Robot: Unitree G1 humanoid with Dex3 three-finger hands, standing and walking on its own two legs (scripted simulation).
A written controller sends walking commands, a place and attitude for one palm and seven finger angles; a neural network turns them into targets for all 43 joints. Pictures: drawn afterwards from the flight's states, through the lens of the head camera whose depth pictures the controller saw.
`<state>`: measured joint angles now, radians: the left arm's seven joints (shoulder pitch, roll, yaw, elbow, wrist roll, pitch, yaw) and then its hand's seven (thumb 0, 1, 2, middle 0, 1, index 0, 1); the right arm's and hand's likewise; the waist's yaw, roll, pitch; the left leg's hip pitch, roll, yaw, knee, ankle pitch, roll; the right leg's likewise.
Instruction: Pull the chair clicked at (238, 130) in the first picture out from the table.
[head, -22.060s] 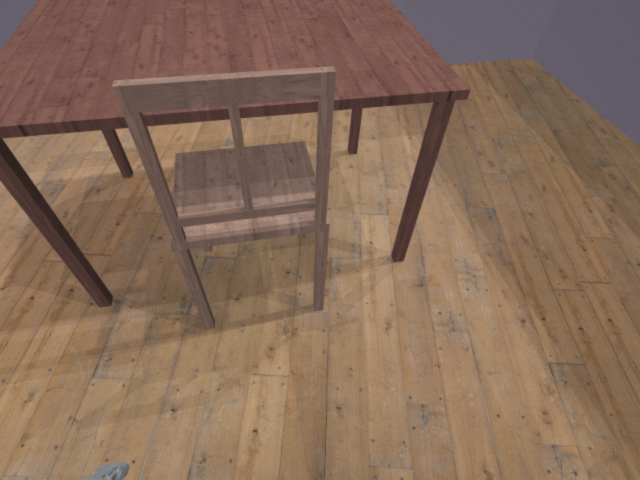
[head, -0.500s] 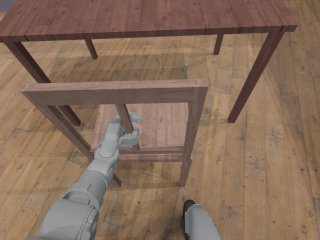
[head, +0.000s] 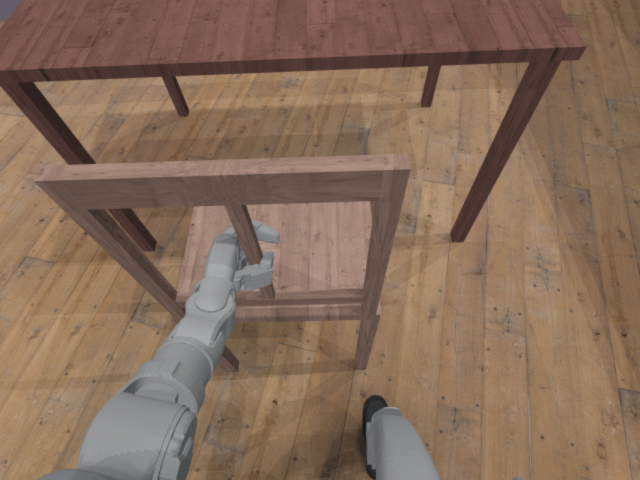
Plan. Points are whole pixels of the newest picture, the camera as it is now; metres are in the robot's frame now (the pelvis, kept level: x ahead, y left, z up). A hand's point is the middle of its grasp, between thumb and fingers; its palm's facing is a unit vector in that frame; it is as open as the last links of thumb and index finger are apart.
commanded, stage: step backward, pulling the chair out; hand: left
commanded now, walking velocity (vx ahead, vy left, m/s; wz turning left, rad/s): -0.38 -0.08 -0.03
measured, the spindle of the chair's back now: (254, 256) +0.42 +0.09 -0.05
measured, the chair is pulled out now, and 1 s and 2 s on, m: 0.27 0.27 0.27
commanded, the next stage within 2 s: stop walking, hand still on the chair in 1.84 s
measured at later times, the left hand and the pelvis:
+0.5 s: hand (264, 269) +0.39 +0.07 -0.04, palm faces -0.13 -0.97 -0.21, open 5.3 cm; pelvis +0.01 +0.00 +0.00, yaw +0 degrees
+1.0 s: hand (265, 269) +0.39 +0.07 -0.04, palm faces -0.13 -0.97 -0.21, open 5.3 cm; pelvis +0.01 +0.00 +0.00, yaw +0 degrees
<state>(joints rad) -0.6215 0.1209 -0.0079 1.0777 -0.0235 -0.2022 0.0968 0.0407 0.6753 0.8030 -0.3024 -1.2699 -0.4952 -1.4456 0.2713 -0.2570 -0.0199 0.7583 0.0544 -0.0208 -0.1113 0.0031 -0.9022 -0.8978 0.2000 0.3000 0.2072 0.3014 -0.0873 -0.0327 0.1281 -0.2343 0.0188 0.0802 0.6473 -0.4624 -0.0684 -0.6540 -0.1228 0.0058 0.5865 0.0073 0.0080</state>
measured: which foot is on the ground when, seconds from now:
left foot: down 0.00-1.00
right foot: down 0.00-1.00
